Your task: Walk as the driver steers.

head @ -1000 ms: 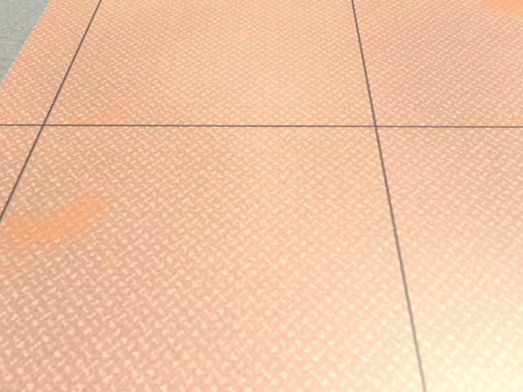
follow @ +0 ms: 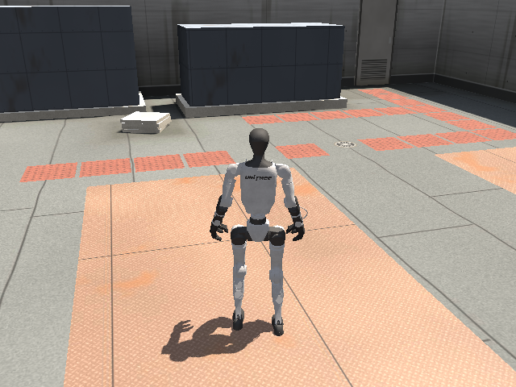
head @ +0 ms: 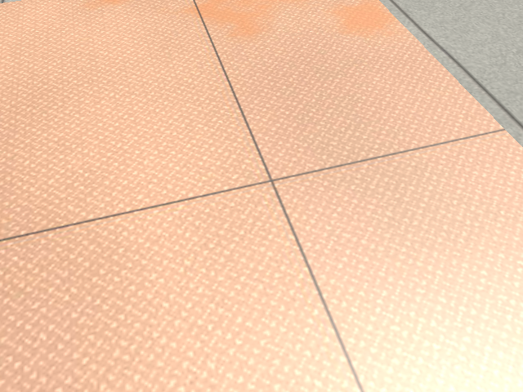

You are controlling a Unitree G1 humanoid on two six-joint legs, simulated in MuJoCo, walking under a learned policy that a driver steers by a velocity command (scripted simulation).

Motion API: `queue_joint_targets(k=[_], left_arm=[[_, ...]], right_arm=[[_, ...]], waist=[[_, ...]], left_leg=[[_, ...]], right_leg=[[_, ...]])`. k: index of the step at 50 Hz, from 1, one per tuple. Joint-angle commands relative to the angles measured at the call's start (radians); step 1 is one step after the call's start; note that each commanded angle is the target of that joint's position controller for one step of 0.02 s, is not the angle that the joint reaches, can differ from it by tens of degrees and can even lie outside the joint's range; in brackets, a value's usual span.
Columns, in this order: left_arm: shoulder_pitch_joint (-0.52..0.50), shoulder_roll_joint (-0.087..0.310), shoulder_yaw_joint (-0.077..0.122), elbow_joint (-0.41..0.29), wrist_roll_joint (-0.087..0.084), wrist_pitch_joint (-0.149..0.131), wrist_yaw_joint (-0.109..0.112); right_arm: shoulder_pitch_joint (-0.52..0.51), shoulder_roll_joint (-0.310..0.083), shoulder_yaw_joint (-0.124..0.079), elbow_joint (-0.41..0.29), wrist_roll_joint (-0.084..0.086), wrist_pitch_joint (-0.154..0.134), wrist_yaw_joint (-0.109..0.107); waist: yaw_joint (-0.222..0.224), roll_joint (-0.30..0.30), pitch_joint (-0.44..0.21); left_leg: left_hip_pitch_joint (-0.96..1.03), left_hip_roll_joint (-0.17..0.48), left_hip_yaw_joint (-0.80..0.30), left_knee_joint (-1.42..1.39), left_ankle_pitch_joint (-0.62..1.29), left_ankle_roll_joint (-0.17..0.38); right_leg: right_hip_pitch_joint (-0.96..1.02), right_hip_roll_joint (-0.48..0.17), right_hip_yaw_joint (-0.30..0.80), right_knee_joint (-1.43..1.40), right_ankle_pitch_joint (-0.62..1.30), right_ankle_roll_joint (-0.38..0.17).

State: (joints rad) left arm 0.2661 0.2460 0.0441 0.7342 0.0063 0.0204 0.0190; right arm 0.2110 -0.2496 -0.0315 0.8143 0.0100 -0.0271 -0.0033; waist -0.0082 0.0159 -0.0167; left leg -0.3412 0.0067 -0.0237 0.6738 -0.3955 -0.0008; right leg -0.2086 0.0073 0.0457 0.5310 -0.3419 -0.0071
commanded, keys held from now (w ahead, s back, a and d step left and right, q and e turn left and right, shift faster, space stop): w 0.72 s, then w+q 0.28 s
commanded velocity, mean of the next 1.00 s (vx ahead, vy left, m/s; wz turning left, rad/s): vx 0.44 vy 0.00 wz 0.06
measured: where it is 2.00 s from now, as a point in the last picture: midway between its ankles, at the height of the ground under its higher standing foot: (212, 248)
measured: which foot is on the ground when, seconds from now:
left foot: up 0.00-0.22, down 0.24-0.76, up 0.78-1.00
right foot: down 0.00-0.24, up 0.26-0.74, down 0.76-1.00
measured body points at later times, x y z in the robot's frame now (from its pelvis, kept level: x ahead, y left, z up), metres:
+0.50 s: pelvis +0.16 +0.06 +0.02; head +0.18 +0.07 +0.46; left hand +0.32 +0.32 -0.09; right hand +0.19 -0.22 -0.10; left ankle +0.11 +0.14 -0.73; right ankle +0.26 -0.12 -0.66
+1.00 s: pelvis +0.44 -0.01 +0.01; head +0.46 -0.01 +0.46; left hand +0.49 +0.27 -0.10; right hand +0.58 -0.28 -0.10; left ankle +0.48 +0.17 -0.65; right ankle +0.45 -0.09 -0.73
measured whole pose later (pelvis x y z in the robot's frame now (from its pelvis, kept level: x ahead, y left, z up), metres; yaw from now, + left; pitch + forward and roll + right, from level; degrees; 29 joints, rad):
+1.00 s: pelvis +0.44 -0.01 +0.01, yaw +6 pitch +0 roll -2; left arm 0.29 0.25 0.07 0.80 0.01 -0.11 -0.02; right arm 0.23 -0.31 -0.07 0.79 0.03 -0.03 -0.01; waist 0.03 0.06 0.04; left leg -0.63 0.10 -0.09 1.10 -0.21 0.00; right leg -0.14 0.04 -0.15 0.30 -0.16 -0.06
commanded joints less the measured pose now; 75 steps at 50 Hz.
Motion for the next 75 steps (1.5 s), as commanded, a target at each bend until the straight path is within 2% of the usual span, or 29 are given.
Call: queue_joint_targets(k=[1, 6, 11, 12, 13, 14, 16, 19, 27, 33, 35, 37, 38, 39, 40, 41, 43, 49, 55, 60, 63, 65, 66, 67, 68, 69, 70, 72, 75], left_arm=[[0.099, 0.195, 0.054, -0.026, 0.004, -0.056, 0.006], [0.071, 0.178, 0.053, -0.027, -0.023, -0.072, -0.001], [0.073, 0.171, 0.049, -0.024, -0.027, -0.069, -0.015], [0.066, 0.133, 0.036, -0.025, -0.018, -0.074, -0.015], [0.076, 0.052, 0.011, -0.068, -0.006, -0.087, -0.014], [0.076, 0.078, 0.019, -0.096, -0.028, -0.105, -0.002], [0.022, 0.166, 0.042, -0.086, -0.056, -0.114, -0.007], [0.020, 0.126, 0.042, -0.061, -0.025, -0.103, -0.015], [-0.188, 0.058, 0.015, -0.119, -0.018, -0.110, -0.033], [-0.319, 0.080, 0.014, -0.173, -0.029, -0.123, -0.070], [-0.276, 0.110, 0.025, -0.167, -0.026, -0.125, -0.073], [-0.050, 0.176, 0.062, -0.108, -0.022, -0.121, -0.057], [0.138, 0.242, 0.080, -0.076, -0.008, -0.117, -0.042], [0.177, 0.315, 0.091, -0.057, 0.003, -0.118, -0.047], [0.185, 0.205, 0.066, -0.062, -0.002, -0.117, -0.045], [0.115, 0.173, 0.052, -0.059, -0.005, -0.118, -0.040], [-0.003, 0.126, 0.038, -0.056, -0.001, -0.122, -0.042], [-0.056, 0.126, 0.048, 0.002, 0.009, -0.159, -0.038], [-0.016, 0.167, 0.058, 0.041, 0.004, -0.140, -0.015], [0.057, 0.202, 0.072, 0.081, -0.018, -0.100, -0.010], [0.026, 0.243, 0.082, 0.074, -0.028, -0.077, -0.001], [-0.008, 0.247, 0.079, 0.063, -0.037, -0.065, 0.005], [0.013, 0.196, 0.058, 0.044, -0.013, -0.075, 0.007], [0.107, 0.053, 0.014, -0.010, 0.012, -0.107, -0.010], [-0.018, 0.148, 0.026, -0.022, -0.027, -0.146, -0.025], [-0.102, 0.183, 0.036, -0.051, -0.057, -0.164, -0.031], [-0.107, 0.170, 0.031, -0.048, -0.042, -0.171, -0.024], [-0.077, 0.181, 0.043, -0.032, -0.006, -0.157, -0.018], [-0.072, 0.147, 0.039, -0.037, 0.009, -0.126, -0.017]], right_arm=[[-0.166, -0.152, -0.048, -0.131, 0.024, -0.051, -0.001], [-0.165, -0.068, -0.023, -0.118, 0.006, -0.084, 0.044], [0.022, -0.129, -0.047, -0.056, 0.019, -0.064, 0.043], [0.120, -0.162, -0.060, -0.036, 0.020, -0.064, 0.032], [0.228, -0.282, -0.086, -0.030, 0.002, -0.065, 0.022], [0.289, -0.307, -0.091, -0.016, -0.004, -0.070, 0.035], [0.150, -0.199, -0.056, -0.045, -0.005, -0.077, 0.036], [0.063, -0.152, -0.038, -0.063, -0.020, -0.075, 0.033], [0.144, -0.182, -0.045, -0.022, 0.001, -0.067, 0.007], [0.211, -0.203, -0.055, 0.019, 0.015, -0.044, 0.002], [0.201, -0.222, -0.062, 0.020, 0.014, -0.035, -0.002], [0.188, -0.217, -0.058, 0.016, 0.009, -0.024, -0.005], [0.192, -0.168, -0.036, -0.009, -0.011, -0.025, -0.006], [0.346, -0.022, 0.006, -0.024, -0.003, -0.045, 0.003], [0.268, -0.144, -0.021, -0.006, 0.025, -0.062, 0.007], [0.158, -0.196, -0.040, -0.045, 0.048, -0.068, 0.008], [0.089, -0.173, -0.042, -0.058, 0.024, -0.063, 0.001], [0.102, -0.103, -0.046, -0.058, 0.019, 0.000, -0.006], [-0.074, -0.072, -0.034, -0.115, 0.011, -0.019, 0.027], [-0.204, -0.067, -0.027, -0.198, 0.013, -0.020, 0.058], [-0.145, -0.110, -0.050, -0.218, 0.014, -0.012, 0.067], [0.114, -0.196, -0.101, -0.163, 0.018, -0.006, 0.053], [0.254, -0.287, -0.134, -0.133, 0.018, 0.006, 0.029], [0.199, -0.374, -0.139, -0.150, 0.018, -0.008, 0.029], [0.230, -0.278, -0.113, -0.173, 0.012, -0.022, 0.036], [0.192, -0.229, -0.098, -0.164, 0.005, -0.035, 0.039], [0.128, -0.202, -0.090, -0.170, 0.010, -0.040, 0.039], [0.031, -0.152, -0.072, -0.201, -0.005, -0.040, 0.031], [0.036, -0.176, -0.077, -0.200, 0.001, -0.046, 0.016]], waist=[[0.072, -0.254, 0.169], [0.061, -0.166, 0.080], [-0.041, -0.134, 0.034], [-0.092, -0.088, -0.004], [-0.109, 0.181, -0.085], [-0.119, 0.304, -0.127], [-0.063, 0.135, 0.039], [-0.009, 0.094, 0.071], [-0.056, 0.050, 0.093], [-0.070, 0.049, 0.126], [-0.031, 0.069, 0.082], [0.094, 0.071, -0.078], [0.164, -0.012, -0.237], [0.076, -0.297, -0.397], [0.135, -0.206, -0.375], [0.126, -0.159, -0.194], [0.059, -0.072, -0.049], [-0.011, -0.076, 0.051], [0.051, -0.046, 0.098], [0.093, -0.041, 0.134], [0.028, -0.094, 0.054], [-0.123, -0.086, -0.090], [-0.169, 0.041, -0.181], [-0.027, 0.257, -0.273], [-0.116, 0.121, -0.346], [-0.115, 0.078, -0.194], [-0.064, -0.005, -0.110], [0.008, 0.007, -0.047], [0.028, 0.008, -0.025]], left_leg=[[-0.383, 0.029, -0.007, 0.261, -0.124, 0.028], [-0.209, 0.031, 0.056, 0.031, 0.076, 0.044], [0.212, -0.029, 0.094, -0.138, 0.212, 0.042], [0.344, 0.022, 0.026, -0.167, 0.192, 0.068], [0.527, 0.266, -0.332, -0.284, 0.078, 0.174], [0.557, 0.389, -0.720, -0.463, -0.167, 0.296], [0.401, 0.349, -0.562, -0.477, -0.229, 0.251], [0.257, 0.236, -0.320, -0.518, 0.052, 0.208], [0.248, 0.175, -0.070, -0.560, 0.405, 0.201], [0.377, 0.248, -0.072, -0.503, 0.458, 0.186], [0.429, 0.254, -0.064, -0.420, 0.668, 0.166], [0.374, 0.190, -0.018, -0.128, 0.942, 0.127], [0.144, 0.138, 0.000, 0.178, 0.670, 0.093], [-0.248, -0.053, -0.018, 0.537, -0.114, 0.033], [-0.348, -0.026, -0.146, 0.647, -0.169, 0.040], [-0.409, 0.019, -0.123, 0.659, -0.087, 0.045], [-0.343, 0.097, -0.091, 0.559, 0.061, 0.034], [-0.306, 0.139, -0.113, 0.434, 0.227, -0.002], [-0.333, 0.118, -0.029, 0.109, 0.482, 0.004], [-0.398, 0.097, 0.042, -0.021, 0.379, 0.046], [-0.247, 0.011, 0.124, -0.033, 0.230, 0.101], [0.119, -0.075, 0.144, -0.107, 0.254, 0.166], [0.423, 0.054, -0.082, -0.131, 0.273, 0.226], [0.723, 0.288, -0.668, -0.244, 0.104, 0.423], [0.752, 0.325, -0.796, -0.373, 0.019, 0.421], [0.647, 0.299, -0.645, -0.390, 0.096, 0.370], [0.496, 0.253, -0.521, -0.384, 0.206, 0.333], [0.285, 0.187, -0.375, -0.413, 0.397, 0.302], [0.170, 0.152, -0.293, -0.448, 0.533, 0.308]], right_leg=[[0.079, -0.331, 0.499, -0.392, -0.343, -0.251], [0.106, -0.208, 0.218, -0.349, 0.025, -0.176], [-0.099, -0.183, 0.156, -0.220, 0.022, -0.134], [-0.166, -0.138, 0.100, -0.061, 0.073, -0.095], [-0.367, -0.020, -0.029, 0.327, -0.040, -0.013], [-0.532, 0.036, 0.029, 0.572, -0.241, 0.007], [-0.624, -0.078, 0.052, 0.683, -0.089, -0.037], [-0.526, -0.141, 0.034, 0.581, 0.092, -0.036], [-0.475, -0.105, -0.038, 0.163, 0.407, 0.021], [-0.449, -0.069, -0.039, 0.001, 0.377, -0.026], [-0.360, -0.038, -0.060, -0.020, 0.300, -0.057], [-0.014, 0.012, -0.102, -0.047, 0.296, -0.112], [0.331, -0.165, 0.083, 0.005, 0.308, -0.172], [0.667, -0.422, 0.584, -0.096, 0.063, -0.326], [0.613, -0.416, 0.673, -0.208, -0.073, -0.296], [0.473, -0.384, 0.499, -0.231, -0.034, -0.244], [0.210, -0.305, 0.279, -0.289, 0.149, -0.204], [0.032, -0.260, 0.003, -0.423, 0.325, -0.198], [0.117, -0.238, -0.172, -0.429, 0.399, -0.164], [0.303, -0.296, -0.219, -0.355, 0.506, -0.150], [0.351, -0.300, -0.259, -0.177, 0.948, -0.117], [0.243, -0.250, -0.295, 0.182, 1.038, -0.071], [-0.017, -0.199, -0.295, 0.497, 0.666, -0.023], [-0.456, 0.022, -0.147, 0.820, -0.250, 0.033], [-0.565, 0.009, 0.051, 0.891, -0.249, 0.013], [-0.628, -0.035, 0.047, 0.851, -0.147, -0.011], [-0.585, -0.081, 0.043, 0.760, -0.060, -0.018], [-0.451, -0.127, 0.046, 0.639, 0.021, -0.001], [-0.405, -0.120, 0.016, 0.522, 0.081, 0.049]])
Velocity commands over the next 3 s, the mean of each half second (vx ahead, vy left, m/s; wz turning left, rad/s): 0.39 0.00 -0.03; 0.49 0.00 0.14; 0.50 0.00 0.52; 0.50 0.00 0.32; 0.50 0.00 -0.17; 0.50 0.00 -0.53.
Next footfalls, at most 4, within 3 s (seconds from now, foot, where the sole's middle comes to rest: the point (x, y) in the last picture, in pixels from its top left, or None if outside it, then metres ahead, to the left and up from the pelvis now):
0.24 left None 0.15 0.14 -0.77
0.76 right None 0.49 -0.10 -0.77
1.32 left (210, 315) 0.75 0.18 -0.77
1.80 right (234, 218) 1.10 0.12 -0.77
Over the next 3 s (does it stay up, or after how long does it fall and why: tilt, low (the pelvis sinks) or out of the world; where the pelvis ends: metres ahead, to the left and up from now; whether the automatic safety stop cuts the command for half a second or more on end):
stays up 1.47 0.38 0.00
